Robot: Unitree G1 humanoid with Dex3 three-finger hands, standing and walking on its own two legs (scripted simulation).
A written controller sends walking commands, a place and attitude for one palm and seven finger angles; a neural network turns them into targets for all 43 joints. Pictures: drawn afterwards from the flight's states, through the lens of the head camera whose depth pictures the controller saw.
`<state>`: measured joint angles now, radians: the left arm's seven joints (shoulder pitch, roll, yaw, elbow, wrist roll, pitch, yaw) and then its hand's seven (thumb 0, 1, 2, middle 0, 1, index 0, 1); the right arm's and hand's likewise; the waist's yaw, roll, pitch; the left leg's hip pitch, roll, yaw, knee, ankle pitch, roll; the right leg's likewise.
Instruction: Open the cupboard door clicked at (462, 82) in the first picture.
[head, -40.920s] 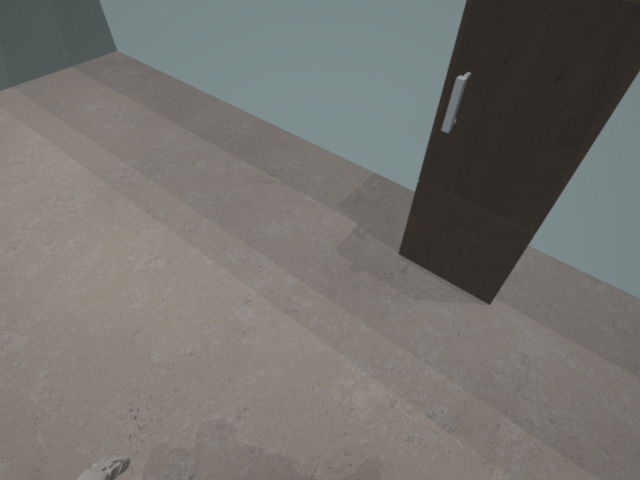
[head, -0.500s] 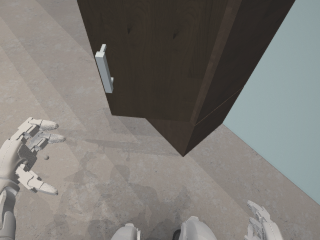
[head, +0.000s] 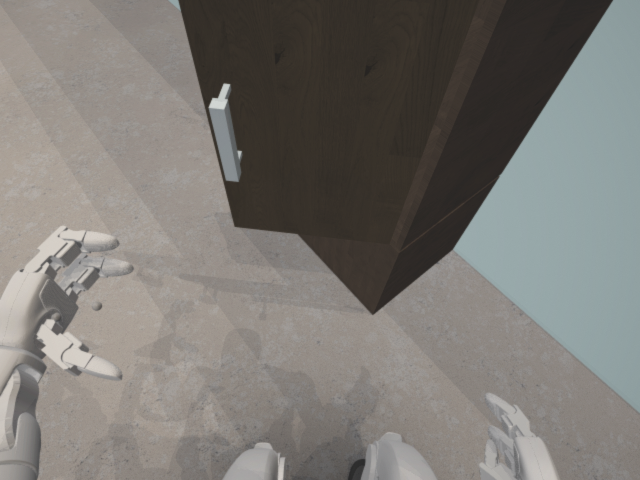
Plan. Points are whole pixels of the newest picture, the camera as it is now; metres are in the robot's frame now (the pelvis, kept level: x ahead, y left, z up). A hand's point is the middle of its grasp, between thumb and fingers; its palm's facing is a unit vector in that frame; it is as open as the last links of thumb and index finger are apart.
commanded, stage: move the hooked fingers beside the handle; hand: left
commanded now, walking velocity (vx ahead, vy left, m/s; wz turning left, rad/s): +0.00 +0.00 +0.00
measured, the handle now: (229, 135) +0.60 +0.18 +0.03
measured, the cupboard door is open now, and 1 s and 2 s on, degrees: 45 45 45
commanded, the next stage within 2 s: none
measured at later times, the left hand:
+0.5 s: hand (140, 237) +0.39 +0.25 +0.04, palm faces -0.07 -1.00 -0.03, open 14.0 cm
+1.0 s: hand (161, 186) +0.47 +0.25 +0.04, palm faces -0.05 -1.00 -0.02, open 14.0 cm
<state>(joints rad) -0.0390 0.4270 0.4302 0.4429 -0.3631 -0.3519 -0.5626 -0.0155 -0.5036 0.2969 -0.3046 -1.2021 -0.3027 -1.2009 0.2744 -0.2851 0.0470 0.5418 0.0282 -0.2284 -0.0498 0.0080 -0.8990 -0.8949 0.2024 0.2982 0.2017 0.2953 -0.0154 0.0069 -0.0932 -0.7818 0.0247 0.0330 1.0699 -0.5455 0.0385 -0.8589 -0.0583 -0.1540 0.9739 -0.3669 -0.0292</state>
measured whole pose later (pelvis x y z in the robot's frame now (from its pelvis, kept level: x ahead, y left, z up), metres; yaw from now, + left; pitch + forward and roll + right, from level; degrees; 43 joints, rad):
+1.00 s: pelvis +0.00 +0.00 -0.01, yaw -2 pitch +23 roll -3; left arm -0.74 0.62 0.49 1.06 -0.17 -0.37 -0.50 -0.02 -0.50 0.30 -0.30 -1.20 -0.30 -1.20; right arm 0.35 -0.30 0.05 0.58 0.01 -0.02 -0.03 0.00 -0.90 -0.89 0.20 0.30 0.20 0.30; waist -0.14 0.00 -0.10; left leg -0.97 0.04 0.05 1.13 -0.56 0.05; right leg -1.05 -0.04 -0.14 1.01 -0.36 -0.03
